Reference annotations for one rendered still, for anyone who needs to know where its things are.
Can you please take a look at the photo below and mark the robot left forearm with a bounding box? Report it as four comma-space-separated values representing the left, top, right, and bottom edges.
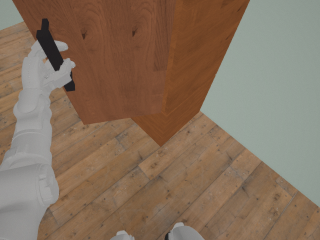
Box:
0, 88, 52, 171

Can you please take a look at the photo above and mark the cupboard door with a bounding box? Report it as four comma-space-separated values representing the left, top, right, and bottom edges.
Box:
12, 0, 176, 125

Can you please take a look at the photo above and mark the right robot shin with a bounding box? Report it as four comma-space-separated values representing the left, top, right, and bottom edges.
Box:
172, 222, 184, 230

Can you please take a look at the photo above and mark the robot shin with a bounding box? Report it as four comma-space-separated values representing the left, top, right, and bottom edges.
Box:
116, 230, 128, 235
172, 222, 184, 230

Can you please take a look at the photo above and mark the handle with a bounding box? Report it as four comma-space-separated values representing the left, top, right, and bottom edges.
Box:
36, 18, 75, 92

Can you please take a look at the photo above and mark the left robot shin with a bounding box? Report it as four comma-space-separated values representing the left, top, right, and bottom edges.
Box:
116, 230, 128, 235

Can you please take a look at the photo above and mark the robot left hand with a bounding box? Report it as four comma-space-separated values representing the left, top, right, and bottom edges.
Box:
21, 40, 76, 97

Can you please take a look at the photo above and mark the robot left upper arm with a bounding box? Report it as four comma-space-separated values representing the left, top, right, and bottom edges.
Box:
0, 163, 59, 240

